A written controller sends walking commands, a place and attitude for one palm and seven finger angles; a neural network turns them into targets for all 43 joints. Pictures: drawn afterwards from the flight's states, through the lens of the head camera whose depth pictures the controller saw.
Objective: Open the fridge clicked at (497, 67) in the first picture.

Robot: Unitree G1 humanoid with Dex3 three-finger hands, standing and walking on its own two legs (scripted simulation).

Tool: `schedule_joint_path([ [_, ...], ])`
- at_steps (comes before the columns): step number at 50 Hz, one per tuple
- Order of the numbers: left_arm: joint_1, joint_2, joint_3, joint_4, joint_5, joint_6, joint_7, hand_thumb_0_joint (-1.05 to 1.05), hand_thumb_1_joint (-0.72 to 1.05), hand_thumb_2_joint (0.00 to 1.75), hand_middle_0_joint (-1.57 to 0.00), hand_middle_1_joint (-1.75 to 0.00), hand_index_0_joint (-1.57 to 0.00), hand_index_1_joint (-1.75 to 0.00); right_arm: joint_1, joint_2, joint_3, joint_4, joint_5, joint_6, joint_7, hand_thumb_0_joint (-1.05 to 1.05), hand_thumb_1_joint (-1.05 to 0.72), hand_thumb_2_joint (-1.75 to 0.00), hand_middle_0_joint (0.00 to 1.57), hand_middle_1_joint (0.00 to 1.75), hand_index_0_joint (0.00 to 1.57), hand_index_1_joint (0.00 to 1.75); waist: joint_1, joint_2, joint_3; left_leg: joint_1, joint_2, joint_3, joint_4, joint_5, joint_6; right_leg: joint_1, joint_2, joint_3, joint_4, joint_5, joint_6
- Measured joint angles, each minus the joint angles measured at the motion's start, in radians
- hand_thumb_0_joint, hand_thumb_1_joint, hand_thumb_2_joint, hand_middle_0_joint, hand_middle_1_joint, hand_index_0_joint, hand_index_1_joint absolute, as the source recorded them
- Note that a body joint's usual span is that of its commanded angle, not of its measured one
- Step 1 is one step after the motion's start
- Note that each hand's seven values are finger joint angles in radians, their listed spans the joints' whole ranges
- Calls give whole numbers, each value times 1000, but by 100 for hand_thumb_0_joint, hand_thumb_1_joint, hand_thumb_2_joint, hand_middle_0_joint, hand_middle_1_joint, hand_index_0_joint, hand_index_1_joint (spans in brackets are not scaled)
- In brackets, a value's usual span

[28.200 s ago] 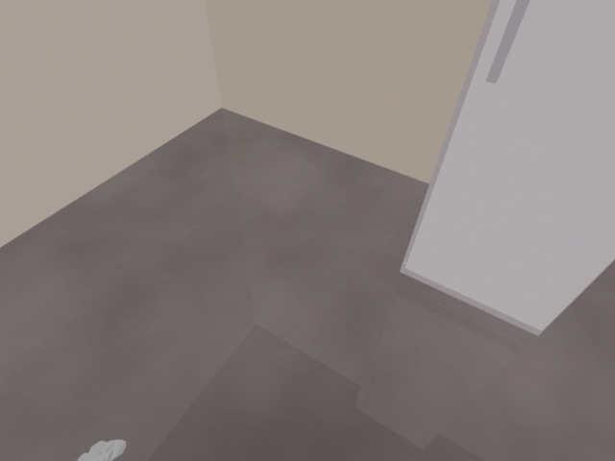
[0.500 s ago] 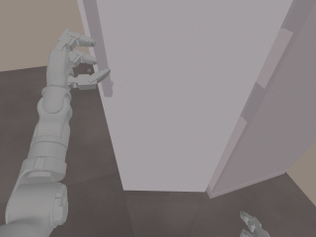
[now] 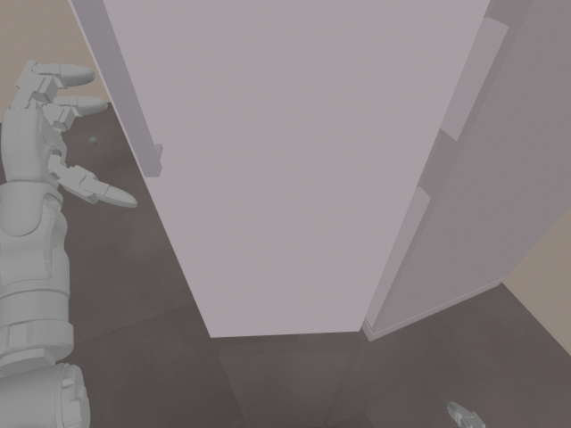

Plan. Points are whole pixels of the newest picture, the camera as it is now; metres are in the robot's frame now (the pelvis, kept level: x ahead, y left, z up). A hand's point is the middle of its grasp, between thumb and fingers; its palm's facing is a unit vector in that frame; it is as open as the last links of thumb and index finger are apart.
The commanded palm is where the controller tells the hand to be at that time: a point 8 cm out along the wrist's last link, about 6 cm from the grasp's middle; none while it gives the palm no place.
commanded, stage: slip the hand off the handle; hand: left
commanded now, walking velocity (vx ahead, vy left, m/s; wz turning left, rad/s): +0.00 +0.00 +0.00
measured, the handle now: (127, 82) +0.47 +0.23 +0.26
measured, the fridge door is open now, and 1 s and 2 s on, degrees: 70 70 70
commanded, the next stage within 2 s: draw the hand back to the body in 1.22 s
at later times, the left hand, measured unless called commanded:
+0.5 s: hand (11, 151) +0.34 +0.31 +0.24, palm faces +0.27 -0.95 -0.15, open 14.7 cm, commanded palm +0.31 +0.35 +0.24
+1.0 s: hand out of the picture +0.26 +0.31 +0.24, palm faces +0.28 -0.95 -0.16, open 14.7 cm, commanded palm +0.23 +0.34 +0.24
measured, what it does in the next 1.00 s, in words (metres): stands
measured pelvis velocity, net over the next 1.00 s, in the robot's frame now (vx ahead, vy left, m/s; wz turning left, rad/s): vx -0.01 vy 0.01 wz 0.03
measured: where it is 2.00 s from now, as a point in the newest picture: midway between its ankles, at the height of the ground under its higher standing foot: outside the picture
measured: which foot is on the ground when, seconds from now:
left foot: down 0.00-1.00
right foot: down 0.00-1.00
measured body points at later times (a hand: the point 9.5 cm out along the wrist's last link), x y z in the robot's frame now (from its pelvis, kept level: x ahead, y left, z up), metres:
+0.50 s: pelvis +0.02 +0.02 +0.00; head +0.02 +0.03 +0.45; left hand +0.32 +0.36 +0.25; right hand +0.20 -0.20 -0.08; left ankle +0.03 +0.15 -0.72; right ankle +0.00 -0.11 -0.72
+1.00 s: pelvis -0.01 +0.01 +0.00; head -0.04 +0.01 +0.45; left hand +0.24 +0.36 +0.25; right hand +0.16 -0.22 -0.08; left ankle +0.03 +0.15 -0.72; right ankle +0.00 -0.11 -0.72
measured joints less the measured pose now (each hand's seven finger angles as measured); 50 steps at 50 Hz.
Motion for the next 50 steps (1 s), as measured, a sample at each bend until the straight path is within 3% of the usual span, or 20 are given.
schedule_joint_path([
  [6,53,0,50,-110,-15,35,-19,-1,-56,20,-27,-116,-26,-116,-42,16,1,-29,-5,2,-1,1,-90,-90,21,30,20,30,25,-5,-20,1,-9,5,3,-21,6,8,-9,4,-11,-14,9],
  [16,113,-4,29,-200,-63,133,-88,-1,-56,20,-26,-116,-26,-116,-82,19,12,-60,4,26,-12,1,-90,-90,21,30,20,30,59,3,-44,14,-29,-6,18,-46,24,44,-30,-8,-29,-29,26],
  [22,142,-9,57,-234,-74,122,-92,-1,-56,20,-26,-116,-26,-115,-87,31,27,-70,-2,37,-13,1,-90,-90,21,30,20,30,61,-4,-45,18,-33,-5,27,-49,27,50,-33,-8,-24,-30,31],
  [28,124,27,78,-193,-66,124,-99,-1,-56,20,-26,-116,-26,-115,-71,33,38,-63,-1,46,-24,1,-90,-90,21,30,20,30,56,-1,-42,10,-31,-16,38,-41,27,50,-30,-18,-22,-21,30],
  [35,151,22,55,-206,-99,117,-134,-1,-56,20,-26,-115,-26,-115,-45,21,41,-52,6,42,-35,1,-90,-90,21,30,20,30,50,11,-33,7,-31,-19,37,-22,27,46,-30,-21,-20,-4,30],
  [40,214,12,80,-252,-118,103,-135,-1,-56,20,-26,-116,-26,-115,-38,22,44,-52,5,31,-33,1,-90,-90,21,30,20,30,42,7,-30,18,-25,-11,30,-11,22,46,-24,-12,-12,3,26],
  [50,305,15,105,-323,-137,113,-123,-1,-56,20,-26,-116,-26,-115,-47,9,44,-46,11,-5,-45,1,-90,-90,21,30,20,30,59,14,-27,32,-19,-27,31,1,13,63,-17,-27,-6,7,17],
])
